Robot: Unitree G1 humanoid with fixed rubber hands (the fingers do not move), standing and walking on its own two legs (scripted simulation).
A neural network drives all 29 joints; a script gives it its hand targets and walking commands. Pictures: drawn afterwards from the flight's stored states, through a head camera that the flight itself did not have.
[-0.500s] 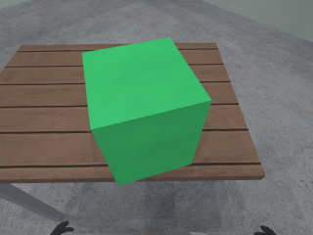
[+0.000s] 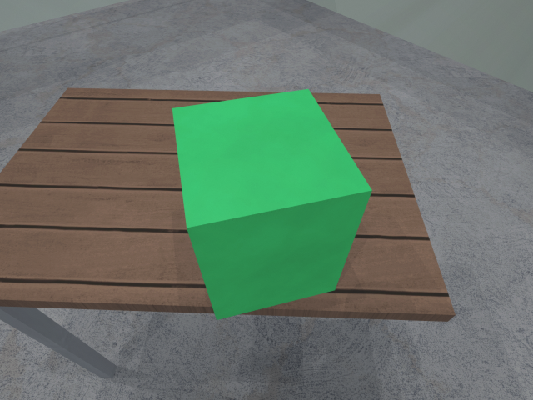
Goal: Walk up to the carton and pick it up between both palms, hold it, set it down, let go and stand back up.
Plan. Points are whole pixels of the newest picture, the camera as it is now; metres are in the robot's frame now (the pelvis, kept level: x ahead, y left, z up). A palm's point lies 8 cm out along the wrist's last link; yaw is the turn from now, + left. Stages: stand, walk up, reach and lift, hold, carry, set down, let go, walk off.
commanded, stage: walk up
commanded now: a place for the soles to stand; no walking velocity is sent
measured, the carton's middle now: (261, 207) +0.38 +0.04 +0.09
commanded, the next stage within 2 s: reach and lift in 0.02 s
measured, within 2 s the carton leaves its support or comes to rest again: neither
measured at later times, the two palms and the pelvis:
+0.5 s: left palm (127, 383) +0.17 +0.24 -0.08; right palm out of the picture +0.14 -0.29 -0.08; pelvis +0.01 -0.02 -0.01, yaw -3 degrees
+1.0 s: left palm (130, 364) +0.19 +0.22 -0.04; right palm (458, 381) +0.17 -0.25 -0.04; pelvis +0.03 -0.01 +0.01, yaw -3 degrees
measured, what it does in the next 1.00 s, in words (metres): stands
